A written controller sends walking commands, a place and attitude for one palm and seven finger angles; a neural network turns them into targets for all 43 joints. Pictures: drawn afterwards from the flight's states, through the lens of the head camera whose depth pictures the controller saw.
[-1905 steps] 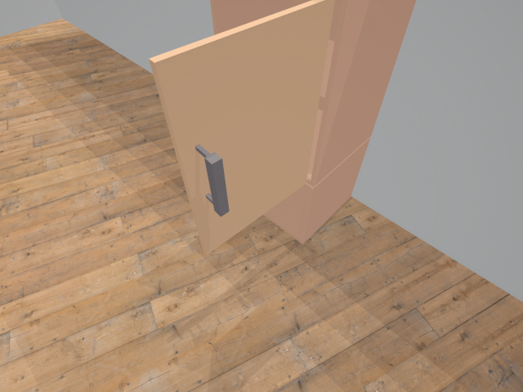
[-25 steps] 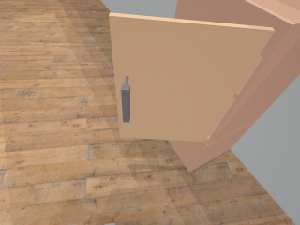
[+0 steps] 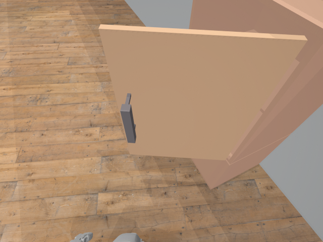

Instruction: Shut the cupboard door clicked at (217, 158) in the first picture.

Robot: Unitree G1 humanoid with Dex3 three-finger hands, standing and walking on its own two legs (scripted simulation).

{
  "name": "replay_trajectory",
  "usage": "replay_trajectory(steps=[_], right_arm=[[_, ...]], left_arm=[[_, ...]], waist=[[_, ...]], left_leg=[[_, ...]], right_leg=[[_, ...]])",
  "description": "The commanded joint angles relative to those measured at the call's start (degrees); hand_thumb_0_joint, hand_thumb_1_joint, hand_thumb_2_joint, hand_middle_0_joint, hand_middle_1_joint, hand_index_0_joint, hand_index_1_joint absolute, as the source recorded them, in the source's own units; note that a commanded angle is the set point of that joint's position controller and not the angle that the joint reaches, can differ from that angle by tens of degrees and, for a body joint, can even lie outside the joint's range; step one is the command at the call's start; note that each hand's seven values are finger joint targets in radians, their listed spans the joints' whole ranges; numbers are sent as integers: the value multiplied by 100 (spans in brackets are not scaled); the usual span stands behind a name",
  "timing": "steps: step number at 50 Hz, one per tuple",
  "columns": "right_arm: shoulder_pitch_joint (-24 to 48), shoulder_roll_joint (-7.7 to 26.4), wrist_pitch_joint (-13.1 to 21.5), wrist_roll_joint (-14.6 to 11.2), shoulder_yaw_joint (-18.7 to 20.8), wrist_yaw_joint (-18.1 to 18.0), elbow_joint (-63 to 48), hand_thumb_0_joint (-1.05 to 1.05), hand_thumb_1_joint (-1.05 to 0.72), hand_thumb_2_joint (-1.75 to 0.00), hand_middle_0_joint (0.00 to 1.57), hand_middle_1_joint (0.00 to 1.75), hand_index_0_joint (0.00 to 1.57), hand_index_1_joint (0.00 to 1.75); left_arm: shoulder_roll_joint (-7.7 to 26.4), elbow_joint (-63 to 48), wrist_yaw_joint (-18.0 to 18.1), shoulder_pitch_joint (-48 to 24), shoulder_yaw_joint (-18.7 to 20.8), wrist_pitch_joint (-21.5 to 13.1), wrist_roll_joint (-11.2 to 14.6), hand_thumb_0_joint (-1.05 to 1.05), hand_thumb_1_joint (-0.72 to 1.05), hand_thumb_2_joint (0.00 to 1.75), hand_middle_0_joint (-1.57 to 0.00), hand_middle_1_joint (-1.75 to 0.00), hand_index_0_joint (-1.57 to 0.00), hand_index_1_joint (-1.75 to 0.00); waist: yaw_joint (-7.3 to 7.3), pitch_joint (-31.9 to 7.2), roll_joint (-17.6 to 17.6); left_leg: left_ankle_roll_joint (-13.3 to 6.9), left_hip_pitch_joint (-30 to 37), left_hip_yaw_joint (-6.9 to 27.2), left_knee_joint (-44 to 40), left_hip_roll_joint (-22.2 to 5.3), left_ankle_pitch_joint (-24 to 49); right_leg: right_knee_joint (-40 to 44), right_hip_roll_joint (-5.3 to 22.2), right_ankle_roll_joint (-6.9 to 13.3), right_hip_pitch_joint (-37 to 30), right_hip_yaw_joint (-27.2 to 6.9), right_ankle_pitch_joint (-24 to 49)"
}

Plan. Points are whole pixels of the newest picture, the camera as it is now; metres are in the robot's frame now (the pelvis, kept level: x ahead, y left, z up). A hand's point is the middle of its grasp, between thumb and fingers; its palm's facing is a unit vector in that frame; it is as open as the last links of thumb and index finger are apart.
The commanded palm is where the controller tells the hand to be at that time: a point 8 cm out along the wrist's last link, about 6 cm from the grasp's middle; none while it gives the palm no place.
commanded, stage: come to a stop and stand still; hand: left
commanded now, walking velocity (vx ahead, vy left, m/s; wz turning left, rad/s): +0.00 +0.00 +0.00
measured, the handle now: (130, 119) +0.45 +0.13 -0.03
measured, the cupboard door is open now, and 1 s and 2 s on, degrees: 61 61 61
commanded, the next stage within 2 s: look again from close up in 0.82 s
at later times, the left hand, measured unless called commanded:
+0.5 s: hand out of the picture -0.03 +0.19 -0.17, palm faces +0.01 -0.98 -0.21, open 7.4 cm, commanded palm none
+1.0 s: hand out of the picture -0.03 +0.16 -0.18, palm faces -0.01 -0.99 -0.17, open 7.4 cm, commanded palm none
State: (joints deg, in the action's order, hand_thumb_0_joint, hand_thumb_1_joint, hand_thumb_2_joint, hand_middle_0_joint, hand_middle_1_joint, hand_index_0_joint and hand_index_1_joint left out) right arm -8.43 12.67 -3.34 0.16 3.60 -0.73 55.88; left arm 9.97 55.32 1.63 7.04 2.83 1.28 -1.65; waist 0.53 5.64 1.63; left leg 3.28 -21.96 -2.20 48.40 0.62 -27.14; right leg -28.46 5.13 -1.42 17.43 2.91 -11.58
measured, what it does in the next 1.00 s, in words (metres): steps on the spot: left foot, then right foot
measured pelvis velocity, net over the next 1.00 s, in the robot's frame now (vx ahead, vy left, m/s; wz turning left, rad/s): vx -0.02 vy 0.01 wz -0.01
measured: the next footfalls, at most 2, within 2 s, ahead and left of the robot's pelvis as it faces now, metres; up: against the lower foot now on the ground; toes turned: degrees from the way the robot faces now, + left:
left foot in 0.06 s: +0.04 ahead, +0.12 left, +0.00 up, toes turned +3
right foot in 0.36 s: -0.03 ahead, -0.10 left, +0.00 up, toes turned +0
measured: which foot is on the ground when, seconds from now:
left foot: up 0.00-0.04, down 0.06-1.00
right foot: down 0.00-0.06, up 0.08-0.34, down 0.36-1.00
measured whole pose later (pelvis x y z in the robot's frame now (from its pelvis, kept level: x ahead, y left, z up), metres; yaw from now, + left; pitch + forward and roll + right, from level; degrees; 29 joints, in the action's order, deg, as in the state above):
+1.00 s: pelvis -0.02 +0.01 +0.00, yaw -1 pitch +0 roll -1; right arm -18.9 7.5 0.0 0.6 0.3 -1.0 64.1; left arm 7.1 63.9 2.5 16.9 -0.7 -1.2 -0.5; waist -1.6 2.6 -0.8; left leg 0.1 -15.8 -2.9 28.5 -2.5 -12.5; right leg -24.5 -1.9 1.0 7.8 0.3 -16.5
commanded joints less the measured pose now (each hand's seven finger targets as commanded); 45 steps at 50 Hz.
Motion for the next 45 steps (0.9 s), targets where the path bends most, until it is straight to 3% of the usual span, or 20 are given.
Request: replay_trajectory(steps=[1,2,3,4,5,6,8,10,12,14,16,18,19,20,21,23,25,28,32,45], right_arm=[[-1057,338,155,44,10,18,-134,0,-90,-90,20,30,20,30],[-967,746,217,98,63,24,-219,0,-90,-90,20,30,20,30],[-733,1171,202,156,119,6,-425,0,-90,-90,20,30,20,30],[-473,1192,177,193,83,-46,-561,0,-90,-90,20,30,20,30],[-290,1088,226,207,63,-102,-554,0,-90,-90,20,30,20,30],[-162,944,225,182,12,-137,-558,0,-90,-90,20,30,20,30],[-102,727,271,154,-80,-158,-546,0,-90,-90,20,30,20,30],[-191,682,299,117,-87,-160,-479,0,-90,-90,20,30,20,30],[-413,748,299,103,-49,-149,-336,0,-90,-90,20,30,20,30],[-479,750,294,85,-43,-133,-193,0,-90,-90,20,30,20,30],[-401,664,305,24,-63,-118,-130,0,-90,-90,20,30,20,30],[-479,353,292,-50,-104,-63,-96,0,-90,-90,20,30,20,30],[-533,288,274,-32,-118,-22,-51,0,-90,-90,20,30,20,30],[-616,200,249,3,-138,-25,49,0,-90,-90,20,30,20,30],[-661,252,273,19,-141,-30,145,0,-90,-90,20,30,20,30],[-795,287,316,21,-145,-31,310,0,-90,-90,20,30,20,30],[-832,251,336,17,-175,-34,462,0,-90,-90,20,30,20,30],[-889,234,351,33,-231,-58,629,0,-90,-90,20,30,20,30],[-1057,142,336,46,-256,-85,792,0,-90,-90,20,30,20,30],[-1394,24,393,35,-258,-154,917,0,-90,-90,20,30,20,30]], left_arm=[[1097,-272,74,244,251,-11,34,0,90,90,-20,-30,-20,-30],[804,-323,62,467,196,54,77,0,90,90,-20,-30,-20,-30],[547,-386,56,508,127,119,95,0,90,90,-20,-30,-20,-30],[653,-445,40,425,123,151,70,0,90,90,-20,-30,-20,-30],[617,-405,54,443,143,207,20,0,90,90,-20,-30,-20,-30],[765,-302,30,464,173,222,21,0,90,90,-20,-30,-20,-30],[724,-158,-6,622,149,171,51,0,90,90,-20,-30,-20,-30],[647,-110,-23,635,76,124,60,0,90,90,-20,-30,-20,-30],[577,-116,-23,554,-2,106,77,0,90,90,-20,-30,-20,-30],[548,-17,-23,714,-37,90,86,0,90,90,-20,-30,-20,-30],[530,179,-8,1123,-59,13,82,0,90,90,-20,-30,-20,-30],[802,238,27,991,-81,-84,62,0,90,90,-20,-30,-20,-30],[894,216,7,816,-97,-85,60,0,90,90,-20,-30,-20,-30],[814,269,3,736,-93,-153,57,0,90,90,-20,-30,-20,-30],[756,310,9,751,-113,-191,76,0,90,90,-20,-30,-20,-30],[667,384,28,797,-142,-209,94,0,90,90,-20,-30,-20,-30],[561,462,41,885,-160,-196,98,0,90,90,-20,-30,-20,-30],[494,584,42,1012,-166,-169,117,0,90,90,-20,-30,-20,-30],[439,712,48,1082,-174,-155,130,0,90,90,-20,-30,-20,-30],[242,837,71,1294,-183,-178,140,0,90,90,-20,-30,-20,-30]], waist=[[-234,-1167,504],[-133,-1142,-720],[-133,-804,-1892],[-125,-533,-1272],[-23,-508,-1743],[1,-421,-1623],[102,-547,-1239],[47,-679,-924],[-93,-821,-1037],[-71,-798,-1054],[94,-799,-652],[-115,-485,21],[-218,-396,-33],[-268,-475,556],[-240,-486,847],[-236,-523,831],[-182,-272,485],[-126,-79,27],[-107,89,-178],[-72,-90,-97]], left_leg=[[-81,1318,-10,-2350,-196,1881],[-397,1681,1008,-2770,-1130,2713],[-1024,897,1859,-3195,-2131,3515],[-1374,204,1834,-3252,-2205,2988],[-1376,305,1794,-3262,-2003,3133],[-1276,330,1408,-3187,-1756,3149],[-1206,811,954,-2978,-1434,3557],[-1261,1162,867,-2922,-1435,3707],[-1281,1412,981,-2968,-1504,3549],[-1236,1320,1074,-3051,-1496,3090],[-970,1086,920,-2750,-1221,2745],[-447,855,496,-2583,-608,1328],[-344,1259,373,-2610,-398,1226],[-318,1404,246,-2489,-353,1510],[-334,1478,240,-2473,-395,1748],[-347,1586,277,-2614,-491,1961],[-374,1521,328,-2770,-583,1987],[-361,1324,363,-2953,-595,1841],[-329,1195,339,-3014,-570,1700],[-368,1242,391,-2949,-667,2094]], right_leg=[[-114,886,647,-369,-705,1985],[-676,262,288,386,-344,90],[-1565,-329,-3,517,-17,-1996],[-2401,-411,56,327,-401,-2167],[-2958,-483,77,609,-554,-2166],[-3273,-469,68,693,-743,-1803],[-3194,-474,30,735,-677,-1477],[-2500,-433,5,533,-510,-1507],[-1694,-412,8,208,-354,-1524],[-928,-422,59,-195,-262,-1242],[501,-383,116,-878,-366,-176],[1165,353,425,-604,-1270,-93],[1220,508,521,-42,-1346,-400],[1242,368,533,-13,-1375,-156],[1225,366,528,-67,-1330,227],[1180,267,460,-173,-1169,295],[1246,132,401,-149,-1047,-100],[1276,75,379,-257,-1030,-309],[1358,61,393,-318,-1027,-454],[1219,-6,397,-628,-871,120]])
